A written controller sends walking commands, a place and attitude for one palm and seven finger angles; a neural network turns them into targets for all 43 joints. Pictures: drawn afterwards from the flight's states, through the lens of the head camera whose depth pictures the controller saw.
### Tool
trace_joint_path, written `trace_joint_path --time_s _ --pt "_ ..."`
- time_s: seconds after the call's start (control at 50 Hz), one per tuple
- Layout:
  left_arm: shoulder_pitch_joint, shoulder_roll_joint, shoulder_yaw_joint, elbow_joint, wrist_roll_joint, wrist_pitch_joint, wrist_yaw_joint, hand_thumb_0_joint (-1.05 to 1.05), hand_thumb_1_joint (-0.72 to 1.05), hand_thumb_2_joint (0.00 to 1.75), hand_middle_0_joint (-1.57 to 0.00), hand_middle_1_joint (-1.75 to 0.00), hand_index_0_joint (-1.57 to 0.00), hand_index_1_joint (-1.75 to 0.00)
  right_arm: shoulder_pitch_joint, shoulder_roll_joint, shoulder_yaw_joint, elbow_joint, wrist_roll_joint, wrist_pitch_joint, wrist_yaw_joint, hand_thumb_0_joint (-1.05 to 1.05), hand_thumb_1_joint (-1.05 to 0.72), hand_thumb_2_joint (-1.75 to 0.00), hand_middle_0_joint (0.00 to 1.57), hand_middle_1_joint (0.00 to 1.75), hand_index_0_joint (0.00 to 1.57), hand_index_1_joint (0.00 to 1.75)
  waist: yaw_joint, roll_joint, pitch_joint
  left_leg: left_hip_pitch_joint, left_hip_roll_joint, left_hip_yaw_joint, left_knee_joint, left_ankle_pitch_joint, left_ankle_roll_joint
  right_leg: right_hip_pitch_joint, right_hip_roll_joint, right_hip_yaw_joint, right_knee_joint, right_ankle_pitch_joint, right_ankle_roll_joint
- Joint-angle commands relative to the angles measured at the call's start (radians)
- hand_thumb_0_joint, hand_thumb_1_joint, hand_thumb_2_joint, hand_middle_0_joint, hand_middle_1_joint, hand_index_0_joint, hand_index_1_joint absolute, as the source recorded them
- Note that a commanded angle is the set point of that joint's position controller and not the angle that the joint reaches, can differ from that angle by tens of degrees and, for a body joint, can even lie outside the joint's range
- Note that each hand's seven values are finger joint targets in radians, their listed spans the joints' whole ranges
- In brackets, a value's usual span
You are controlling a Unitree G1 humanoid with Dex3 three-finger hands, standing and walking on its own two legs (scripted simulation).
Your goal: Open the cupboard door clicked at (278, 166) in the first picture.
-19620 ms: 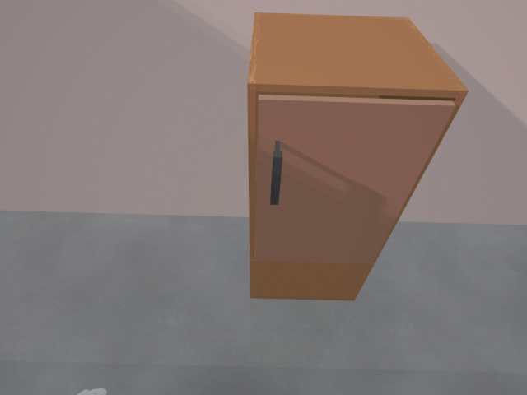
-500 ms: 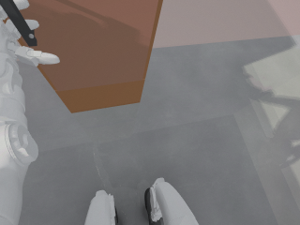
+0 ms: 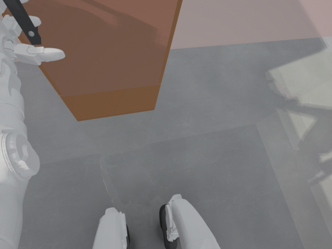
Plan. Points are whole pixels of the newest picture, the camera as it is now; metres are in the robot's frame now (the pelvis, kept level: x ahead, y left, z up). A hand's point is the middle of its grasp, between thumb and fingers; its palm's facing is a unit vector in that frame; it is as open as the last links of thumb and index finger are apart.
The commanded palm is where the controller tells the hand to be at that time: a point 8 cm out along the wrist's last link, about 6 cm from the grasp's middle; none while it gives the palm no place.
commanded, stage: close the thumb around the handle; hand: left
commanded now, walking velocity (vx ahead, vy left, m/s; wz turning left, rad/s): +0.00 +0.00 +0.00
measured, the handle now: (19, 6) +0.63 +0.23 +0.08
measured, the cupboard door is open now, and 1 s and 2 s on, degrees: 0 10 47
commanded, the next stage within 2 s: pull the door open along its arc in 0.52 s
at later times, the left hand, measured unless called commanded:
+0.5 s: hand (35, 32) +0.57 +0.20 +0.07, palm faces +0.10 -0.99 -0.02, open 5.6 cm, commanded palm +0.55 +0.23 +0.07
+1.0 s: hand (44, 56) +0.51 +0.18 +0.07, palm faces +0.07 -1.00 -0.02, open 5.7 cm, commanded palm +0.45 +0.22 +0.07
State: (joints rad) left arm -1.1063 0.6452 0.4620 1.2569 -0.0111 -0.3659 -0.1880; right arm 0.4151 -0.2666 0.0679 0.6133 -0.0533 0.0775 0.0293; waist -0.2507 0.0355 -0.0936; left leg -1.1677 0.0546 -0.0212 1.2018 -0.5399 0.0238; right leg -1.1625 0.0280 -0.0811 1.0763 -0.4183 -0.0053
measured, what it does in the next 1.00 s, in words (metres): stands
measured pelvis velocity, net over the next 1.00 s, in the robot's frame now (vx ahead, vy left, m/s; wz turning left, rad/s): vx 0.02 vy -0.01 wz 0.00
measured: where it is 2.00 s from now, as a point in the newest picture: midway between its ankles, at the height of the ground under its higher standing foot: (147, 244)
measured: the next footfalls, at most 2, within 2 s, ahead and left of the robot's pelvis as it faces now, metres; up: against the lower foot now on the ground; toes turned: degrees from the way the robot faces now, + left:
none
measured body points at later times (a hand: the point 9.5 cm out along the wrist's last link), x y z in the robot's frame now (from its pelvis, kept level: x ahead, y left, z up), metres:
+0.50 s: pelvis +0.01 +0.00 +0.00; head +0.19 +0.03 +0.42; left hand +0.56 +0.25 +0.07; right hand -0.03 -0.26 -0.10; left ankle +0.00 +0.10 -0.64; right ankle +0.04 -0.12 -0.64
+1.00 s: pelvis +0.02 -0.01 +0.02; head +0.17 +0.01 +0.45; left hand +0.50 +0.24 +0.07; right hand +0.02 -0.26 -0.09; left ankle +0.00 +0.10 -0.64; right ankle +0.04 -0.12 -0.64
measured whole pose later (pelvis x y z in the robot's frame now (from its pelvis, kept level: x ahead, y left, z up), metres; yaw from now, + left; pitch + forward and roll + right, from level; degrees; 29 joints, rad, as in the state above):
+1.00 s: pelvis +0.02 -0.01 +0.02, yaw +0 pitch +25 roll -3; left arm -0.74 0.43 0.39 0.95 -0.11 -0.39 -0.17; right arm 0.41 -0.25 0.03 0.57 -0.01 0.10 0.04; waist -0.17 0.03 -0.12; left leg -0.99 0.06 0.02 1.09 -0.53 0.02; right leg -1.02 0.03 -0.04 1.00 -0.42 -0.01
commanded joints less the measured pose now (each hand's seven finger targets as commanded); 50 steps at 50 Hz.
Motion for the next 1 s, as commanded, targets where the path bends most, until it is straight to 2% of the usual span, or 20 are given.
trace_joint_path --time_s 0.0,0.06,0.08,0.1,0.16,0.22,0.3,0.36,0.38,0.5,0.54,0.6,0.62,0.68,0.74,0.78,0.8,0.88,0.92,0.98 --pt "-0.458 0.233 0.001 -0.218 0.003 -0.071 0.014 0.0 0.06 0.54 -0.34 -1.26 -0.34 -1.26 0.235 -0.197 -0.065 -0.011 -0.009 0.0 -0.014 0.0 -0.9 -0.9 0.2 0.3 0.2 0.3 -0.015 0.237 -0.567 0.459 -0.012 -0.072 -0.125 0.502 -0.008 0.242 0.028 0.023 -0.085 0.288 -0.016" --pt "-0.434 0.25 0.03 -0.236 0.002 -0.083 0.027 0.0 0.23 0.61 -0.35 -1.28 -0.35 -1.28 0.242 -0.199 -0.07 -0.015 -0.012 0.003 -0.011 0.0 -0.9 -0.9 0.2 0.3 0.2 0.3 -0.004 0.231 -0.603 0.496 -0.009 -0.074 -0.122 0.553 -0.01 0.255 0.031 0.022 -0.082 0.319 -0.02" --pt "-0.433 0.222 0.009 -0.24 -0.001 -0.083 0.025 0.0 0.28 0.64 -0.36 -1.28 -0.36 -1.28 0.238 -0.195 -0.069 -0.018 -0.011 0.002 -0.009 0.0 -0.9 -0.9 0.2 0.3 0.2 0.3 -0.007 0.243 -0.604 0.497 -0.01 -0.075 -0.123 0.567 -0.013 0.256 0.03 0.021 -0.081 0.329 -0.018" --pt "-0.434 0.197 -0.008 -0.237 -0.002 -0.083 0.024 0.0 0.34 0.66 -0.36 -1.29 -0.36 -1.29 0.238 -0.192 -0.071 -0.014 -0.011 0.003 -0.007 0.0 -0.9 -0.9 0.2 0.3 0.2 0.3 -0.011 0.236 -0.59 0.501 -0.008 -0.073 -0.123 0.565 -0.015 0.248 0.03 0.019 -0.084 0.326 -0.017" --pt "-0.419 0.208 0.011 -0.239 -0.007 -0.087 0.026 0.0 0.51 0.73 -0.37 -1.31 -0.37 -1.31 0.24 -0.195 -0.072 -0.016 -0.012 0.007 -0.007 0.0 -0.9 -0.9 0.2 0.3 0.2 0.3 -0.006 0.226 -0.589 0.5 -0.01 -0.071 -0.126 0.572 -0.012 0.263 0.032 0.022 -0.087 0.336 -0.019" --pt "-0.406 0.222 0.018 -0.203 -0.007 -0.074 0.03 0.0 0.68 0.8 -0.38 -1.33 -0.38 -1.33 0.234 -0.194 -0.067 -0.02 -0.008 0.008 -0.009 0.0 -0.9 -0.9 0.2 0.3 0.2 0.3 -0.006 0.179 -0.531 0.421 -0.014 -0.057 -0.138 0.491 -0.003 0.297 0.031 0.027 -0.098 0.312 -0.014" --pt "-0.397 0.226 0.022 -0.234 -0.002 -0.096 0.026 0.0 0.9 0.9 -0.4 -1.35 -0.4 -1.35 0.232 -0.189 -0.071 -0.022 -0.009 0.002 -0.009 0.0 -0.9 -0.9 0.2 0.3 0.2 0.3 0.002 0.206 -0.59 0.445 -0.017 -0.054 -0.126 0.53 -0.006 0.314 0.028 0.033 -0.085 0.354 -0.015" --pt "-0.398 0.203 0.009 -0.217 -0.011 -0.097 0.021 0.0 0.9 0.9 -0.4 -1.35 -0.4 -1.35 0.231 -0.189 -0.07 -0.021 -0.008 0.002 -0.01 0.0 -0.9 -0.9 0.2 0.3 0.2 0.3 -0.007 0.191 -0.55 0.434 -0.015 -0.054 -0.128 0.517 -0.002 0.297 0.03 0.033 -0.09 0.343 -0.016" --pt "-0.408 0.244 0.033 -0.228 -0.007 -0.099 0.022 0.0 0.9 0.9 -0.4 -1.35 -0.4 -1.35 0.232 -0.194 -0.071 -0.019 -0.007 0.004 -0.012 0.0 -0.9 -0.9 0.2 0.3 0.2 0.3 0.001 0.203 -0.574 0.438 -0.014 -0.054 -0.125 0.523 -0.005 0.304 0.027 0.035 -0.085 0.346 -0.015" --pt "-0.409 0.226 0.022 -0.254 -0.005 -0.099 0.025 0.0 0.9 0.9 -0.4 -1.35 -0.4 -1.35 0.234 -0.191 -0.076 -0.021 -0.008 0.007 -0.011 0.0 -0.9 -0.9 0.2 0.3 0.2 0.3 0.005 0.215 -0.607 0.462 -0.016 -0.055 -0.123 0.548 -0.007 0.314 0.027 0.034 -0.082 0.363 -0.014" --pt "-0.401 0.181 -0.014 -0.229 -0.002 -0.092 0.025 0.0 0.9 0.9 -0.4 -1.35 -0.4 -1.35 0.229 -0.187 -0.074 -0.016 -0.007 0.006 -0.008 0.0 -0.9 -0.9 0.2 0.3 0.2 0.3 -0.006 0.206 -0.57 0.46 -0.014 -0.057 -0.125 0.53 -0.008 0.284 0.028 0.03 -0.088 0.337 -0.014" --pt "-0.431 0.215 0.003 -0.201 0.005 -0.088 0.031 0.0 0.9 0.9 -0.4 -1.35 -0.4 -1.35 0.231 -0.192 -0.071 -0.01 -0.007 0.005 -0.013 0.0 -0.9 -0.9 0.2 0.3 0.2 0.3 -0.015 0.181 -0.547 0.41 -0.017 -0.052 -0.121 0.482 0.0 0.295 0.027 0.037 -0.091 0.321 -0.011" --pt "-0.384 0.234 0.016 -0.2 0.01 -0.086 0.027 0.0 0.9 0.9 -0.4 -1.35 -0.4 -1.35 0.233 -0.192 -0.072 -0.018 -0.006 0.007 -0.014 0.0 -0.9 -0.9 0.2 0.3 0.2 0.3 0.006 0.18 -0.56 0.406 -0.021 -0.047 -0.128 0.48 0.0 0.327 0.026 0.04 -0.092 0.329 -0.013" --pt "-0.323 0.214 0.02 -0.25 -0.007 -0.093 0.015 0.0 0.9 0.9 -0.4 -1.35 -0.4 -1.35 0.227 -0.187 -0.076 -0.032 -0.003 0.006 -0.011 0.0 -0.9 -0.9 0.2 0.3 0.2 0.3 0.028 0.216 -0.629 0.449 -0.022 -0.04 -0.126 0.547 -0.004 0.359 0.026 0.043 -0.085 0.394 -0.015" --pt "-0.211 0.168 0.005 -0.25 -0.033 -0.079 0.002 0.0 0.9 0.9 -0.4 -1.35 -0.4 -1.35 0.21 -0.183 -0.079 -0.05 0.006 0.01 -0.008 0.0 -0.9 -0.9 0.2 0.3 0.2 0.3 0.045 0.147 -0.573 0.407 -0.025 -0.023 -0.149 0.502 0.003 0.407 0.028 0.046 -0.106 0.391 -0.012" --pt "-0.153 0.154 0.008 -0.301 -0.048 -0.082 -0.002 0.0 0.9 0.9 -0.4 -1.35 -0.4 -1.35 0.199 -0.179 -0.082 -0.064 0.011 0.009 -0.007 0.0 -0.9 -0.9 0.2 0.3 0.2 0.3 0.069 0.165 -0.593 0.421 -0.028 -0.015 -0.164 0.512 0.0 0.438 0.026 0.048 -0.108 0.411 -0.014" --pt "-0.112 0.14 0.007 -0.318 -0.057 -0.079 -0.003 0.0 0.9 0.9 -0.4 -1.35 -0.4 -1.35 0.196 -0.178 -0.086 -0.069 0.015 0.01 -0.006 0.0 -0.9 -0.9 0.2 0.3 0.2 0.3 0.074 0.128 -0.594 0.414 -0.029 -0.011 -0.168 0.513 0.003 0.465 0.027 0.048 -0.112 0.428 -0.013" --pt "0.058 0.047 -0.025 -0.419 -0.097 -0.073 0.002 0.0 0.9 0.9 -0.4 -1.35 -0.4 -1.35 0.161 -0.166 -0.098 -0.095 0.029 0.006 -0.001 0.0 -0.9 -0.9 0.2 0.3 0.2 0.3 0.109 0.105 -0.57 0.421 -0.036 0.006 -0.204 0.517 0.001 0.514 0.025 0.046 -0.129 0.451 -0.013" --pt "0.131 -0.008 -0.047 -0.467 -0.117 -0.071 0.013 0.0 0.9 0.9 -0.4 -1.35 -0.4 -1.35 0.141 -0.16 -0.105 -0.105 0.035 0.001 0.002 0.0 -0.9 -0.9 0.2 0.3 0.2 0.3 0.115 0.05 -0.535 0.405 -0.039 0.014 -0.222 0.499 0.003 0.548 0.024 0.046 -0.143 0.461 -0.01" --pt "0.241 -0.094 -0.09 -0.549 -0.128 -0.081 0.037 0.0 0.9 0.9 -0.4 -1.35 -0.4 -1.35 0.113 -0.147 -0.114 -0.114 0.042 -0.011 0.006 0.0 -0.9 -0.9 0.2 0.3 0.2 0.3 0.136 0.067 -0.518 0.427 -0.043 0.023 -0.236 0.514 -0.003 0.548 0.017 0.044 -0.145 0.465 -0.012"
